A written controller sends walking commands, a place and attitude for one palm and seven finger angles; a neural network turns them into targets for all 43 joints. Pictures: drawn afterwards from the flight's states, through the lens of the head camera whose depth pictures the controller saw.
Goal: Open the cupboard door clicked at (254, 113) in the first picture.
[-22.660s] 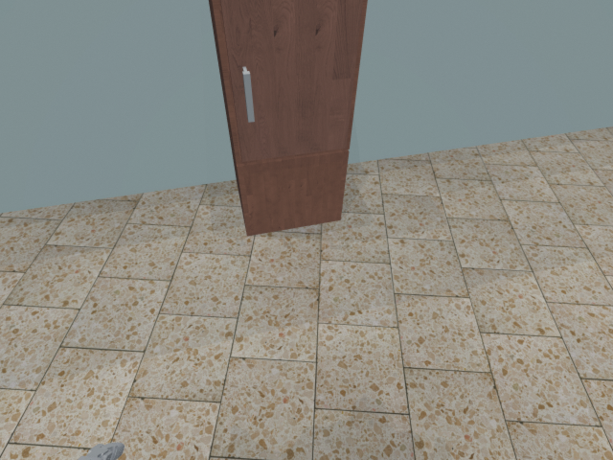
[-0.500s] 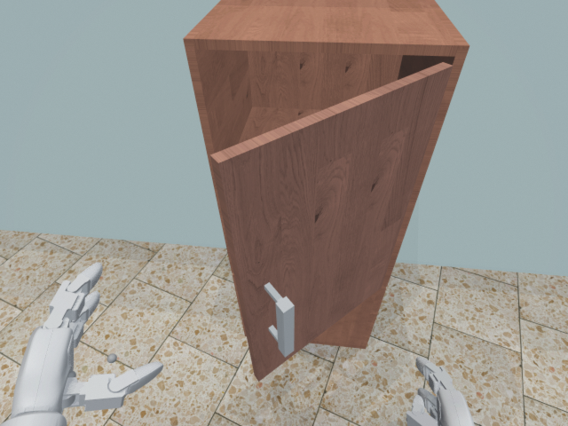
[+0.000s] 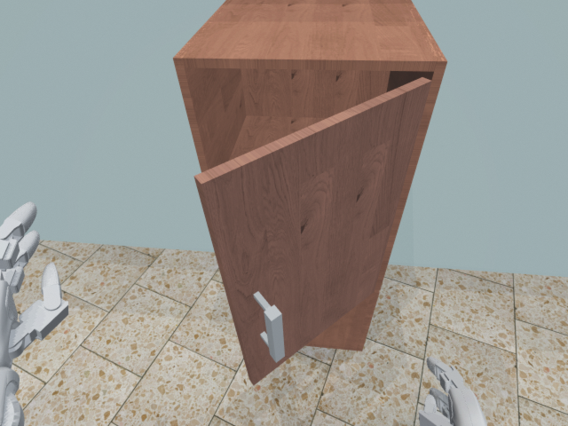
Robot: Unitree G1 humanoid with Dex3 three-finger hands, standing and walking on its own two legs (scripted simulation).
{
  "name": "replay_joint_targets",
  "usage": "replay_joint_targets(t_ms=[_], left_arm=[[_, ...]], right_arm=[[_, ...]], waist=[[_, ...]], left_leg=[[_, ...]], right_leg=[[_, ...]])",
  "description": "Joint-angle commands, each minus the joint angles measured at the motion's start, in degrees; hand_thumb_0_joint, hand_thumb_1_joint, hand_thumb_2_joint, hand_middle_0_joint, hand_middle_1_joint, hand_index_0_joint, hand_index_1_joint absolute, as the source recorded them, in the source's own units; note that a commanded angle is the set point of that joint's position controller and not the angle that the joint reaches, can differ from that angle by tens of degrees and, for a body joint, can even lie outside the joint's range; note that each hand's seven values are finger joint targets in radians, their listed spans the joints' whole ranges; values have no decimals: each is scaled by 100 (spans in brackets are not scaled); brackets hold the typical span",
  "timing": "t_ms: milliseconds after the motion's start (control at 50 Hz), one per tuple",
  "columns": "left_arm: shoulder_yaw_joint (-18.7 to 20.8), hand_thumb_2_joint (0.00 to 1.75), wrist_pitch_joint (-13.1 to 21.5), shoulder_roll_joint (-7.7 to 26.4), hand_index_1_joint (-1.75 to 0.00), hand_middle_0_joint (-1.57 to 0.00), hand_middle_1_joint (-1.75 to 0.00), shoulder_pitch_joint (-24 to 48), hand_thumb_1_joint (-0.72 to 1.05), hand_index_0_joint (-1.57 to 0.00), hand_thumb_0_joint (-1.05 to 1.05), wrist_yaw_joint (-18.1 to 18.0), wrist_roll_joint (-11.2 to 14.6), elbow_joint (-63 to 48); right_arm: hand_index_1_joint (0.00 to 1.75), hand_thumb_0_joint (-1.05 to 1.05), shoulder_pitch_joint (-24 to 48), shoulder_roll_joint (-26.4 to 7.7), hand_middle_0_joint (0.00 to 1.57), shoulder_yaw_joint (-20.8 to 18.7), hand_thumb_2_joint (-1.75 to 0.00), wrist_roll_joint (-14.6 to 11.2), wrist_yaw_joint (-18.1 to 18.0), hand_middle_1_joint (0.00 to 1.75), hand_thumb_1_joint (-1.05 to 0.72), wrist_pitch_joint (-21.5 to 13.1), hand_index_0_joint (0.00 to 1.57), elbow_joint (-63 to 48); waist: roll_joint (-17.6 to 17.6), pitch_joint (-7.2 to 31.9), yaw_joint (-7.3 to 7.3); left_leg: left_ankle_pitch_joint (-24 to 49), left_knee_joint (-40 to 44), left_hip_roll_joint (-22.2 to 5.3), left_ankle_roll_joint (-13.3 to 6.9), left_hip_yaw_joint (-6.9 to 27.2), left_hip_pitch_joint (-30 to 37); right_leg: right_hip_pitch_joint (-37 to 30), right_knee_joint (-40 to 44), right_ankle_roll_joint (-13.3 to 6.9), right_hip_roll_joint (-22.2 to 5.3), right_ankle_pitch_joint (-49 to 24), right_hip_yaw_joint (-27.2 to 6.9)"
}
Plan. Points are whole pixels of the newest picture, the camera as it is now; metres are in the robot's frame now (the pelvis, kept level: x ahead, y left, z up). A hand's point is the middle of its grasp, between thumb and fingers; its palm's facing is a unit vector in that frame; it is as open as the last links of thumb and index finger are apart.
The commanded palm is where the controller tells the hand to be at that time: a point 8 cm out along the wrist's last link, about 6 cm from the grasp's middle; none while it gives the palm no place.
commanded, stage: draw the hand back to the body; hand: left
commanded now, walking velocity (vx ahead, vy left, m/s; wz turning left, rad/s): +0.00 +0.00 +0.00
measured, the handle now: (268, 327) +0.31 +0.07 -0.08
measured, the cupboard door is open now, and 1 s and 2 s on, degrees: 44 44 44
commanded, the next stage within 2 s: step back with the hand held close in 0.22 s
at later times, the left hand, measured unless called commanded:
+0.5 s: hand (82, 297) +0.21 +0.25 +0.16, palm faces +0.42 -0.79 -0.46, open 7.4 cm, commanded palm +0.14 +0.28 +0.18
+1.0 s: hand out of the picture +0.12 +0.28 +0.16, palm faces +0.39 -0.78 -0.50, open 7.4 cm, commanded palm +0.06 +0.32 +0.18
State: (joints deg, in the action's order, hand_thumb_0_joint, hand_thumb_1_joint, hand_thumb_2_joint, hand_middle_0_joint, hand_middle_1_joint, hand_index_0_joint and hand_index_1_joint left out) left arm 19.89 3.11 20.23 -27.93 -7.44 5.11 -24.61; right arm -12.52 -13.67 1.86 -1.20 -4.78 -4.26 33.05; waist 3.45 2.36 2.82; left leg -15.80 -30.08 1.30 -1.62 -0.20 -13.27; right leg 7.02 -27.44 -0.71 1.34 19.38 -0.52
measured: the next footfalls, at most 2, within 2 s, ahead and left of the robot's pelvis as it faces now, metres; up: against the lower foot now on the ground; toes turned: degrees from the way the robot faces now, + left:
right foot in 1.10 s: -0.09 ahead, -0.10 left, +0.00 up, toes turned +10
left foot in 1.32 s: -0.07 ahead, +0.10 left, +0.00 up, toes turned +5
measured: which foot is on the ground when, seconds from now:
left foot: down 0.00-1.00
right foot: down 0.00-1.00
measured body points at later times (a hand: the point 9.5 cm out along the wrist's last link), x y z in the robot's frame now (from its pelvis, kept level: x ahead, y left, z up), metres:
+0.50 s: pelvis +0.00 -0.02 +0.00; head +0.01 -0.04 +0.45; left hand +0.18 +0.29 +0.18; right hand +0.19 -0.25 -0.08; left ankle +0.00 +0.10 -0.74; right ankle -0.05 -0.11 -0.74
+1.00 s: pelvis -0.08 +0.02 +0.00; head -0.07 +0.02 +0.45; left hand +0.09 +0.32 +0.18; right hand +0.09 -0.22 -0.07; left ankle +0.00 +0.10 -0.74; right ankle -0.05 -0.11 -0.74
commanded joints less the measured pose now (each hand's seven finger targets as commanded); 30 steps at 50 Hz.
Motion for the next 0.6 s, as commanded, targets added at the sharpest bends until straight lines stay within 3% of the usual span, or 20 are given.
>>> replay_joint_targets(t_ms=[0,20,80,140,300,320,340,360,400,420,520,580], left_arm=[[641,90,364,1118,-30,-20,-30,392,90,-20,0,-32,-24,-1182],[735,90,372,1260,-30,-20,-30,462,90,-20,0,-47,-41,-1261],[726,90,430,1246,-30,-20,-30,506,90,-20,0,-68,-56,-1496],[632,90,398,1112,-30,-20,-30,445,90,-20,0,-56,-42,-1280],[578,90,403,980,-30,-20,-30,400,90,-20,0,30,-12,-863],[651,90,414,1154,-30,-20,-30,730,90,-20,0,11,-20,-966],[1283,90,642,1766,-30,-20,-30,1215,90,-20,0,-27,-125,-1142],[1044,90,691,1426,-30,-20,-30,731,90,-20,0,19,-152,-703],[838,90,683,1255,-30,-20,-30,491,90,-20,0,45,-199,-706],[825,90,727,1275,-30,-20,-30,512,90,-20,0,44,-220,-905],[992,90,710,1405,-30,-20,-30,-121,90,-20,0,-32,-179,-1312],[1188,90,709,1537,-30,-20,-30,-410,90,-20,0,-76,-144,-1500]], right_arm=[[30,0,818,-562,20,-259,-90,41,-63,30,-90,-316,20,-943],[30,0,844,-572,20,-254,-90,49,-86,30,-90,-331,20,-918],[30,0,867,-504,20,-226,-90,59,-102,30,-90,-414,20,-878],[30,0,899,-486,20,-224,-90,57,-127,30,-90,-440,20,-806],[30,0,895,-510,20,-291,-90,76,-97,30,-90,-355,20,-746],[30,0,913,-535,20,-291,-90,77,-111,30,-90,-355,20,-734],[30,0,755,-677,20,-346,-90,46,-84,30,-90,-240,20,-820],[30,0,778,-612,20,-344,-90,95,-71,30,-90,-146,20,-687],[30,0,840,-598,20,-360,-90,90,-41,30,-90,4,20,-770],[30,0,857,-630,20,-384,-90,93,-46,30,-90,60,20,-810],[30,0,918,-622,20,-427,-90,62,-45,30,-90,296,20,-1024],[30,0,928,-570,20,-442,-90,47,-43,30,-90,393,20,-1135]], waist=[[-192,299,77],[-114,331,99],[222,388,95],[134,20,55],[-264,79,82],[-277,131,73],[-373,-296,-199],[-563,-109,-229],[-586,55,-249],[-343,242,-238],[10,833,-194],[-98,972,-193]], left_leg=[[1102,467,-208,-25,51,698],[1159,454,-201,-27,36,719],[1264,428,-158,-15,3,842],[1268,416,-158,-22,-47,838],[1411,457,-162,-66,-87,940],[1471,450,-158,-79,-108,979],[1270,163,-251,-141,35,799],[1316,43,-231,-137,41,820],[1679,60,-234,-112,-15,836],[2030,93,-242,-112,-39,871],[3247,231,-416,-91,-16,1080],[3429,250,-479,-66,7,994]], right_leg=[[408,570,-1,-109,-1445,154],[321,592,-18,-116,-1514,142],[294,625,-22,-143,-1653,114],[436,748,-1,-136,-1723,89],[310,781,57,-139,-1939,55],[257,803,53,-159,-2083,40],[837,1155,124,-463,-2620,-562],[703,1106,152,-576,-3089,-554],[486,943,251,-590,-3725,-450],[293,798,261,-586,-4004,-335],[13,451,242,-443,-4075,-127],[9,356,195,-354,-3965,-143]])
